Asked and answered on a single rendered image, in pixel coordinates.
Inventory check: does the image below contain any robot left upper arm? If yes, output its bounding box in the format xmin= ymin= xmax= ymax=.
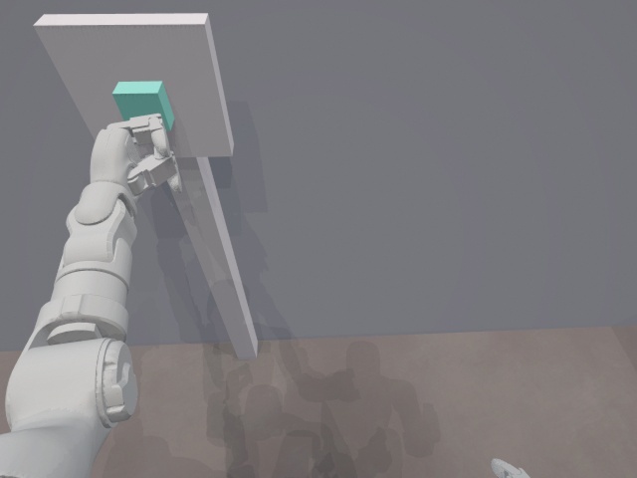
xmin=0 ymin=338 xmax=138 ymax=478

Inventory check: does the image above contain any panel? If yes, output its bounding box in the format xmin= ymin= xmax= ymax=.
xmin=33 ymin=13 xmax=258 ymax=359

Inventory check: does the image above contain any left robot hand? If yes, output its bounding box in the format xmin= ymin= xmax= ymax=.
xmin=91 ymin=114 xmax=182 ymax=204

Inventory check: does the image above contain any button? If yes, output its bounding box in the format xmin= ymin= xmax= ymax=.
xmin=112 ymin=82 xmax=174 ymax=130

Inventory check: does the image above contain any right robot hand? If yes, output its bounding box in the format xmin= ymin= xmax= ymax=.
xmin=491 ymin=458 xmax=530 ymax=478

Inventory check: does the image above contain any left robot forearm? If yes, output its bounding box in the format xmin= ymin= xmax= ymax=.
xmin=5 ymin=181 xmax=137 ymax=430

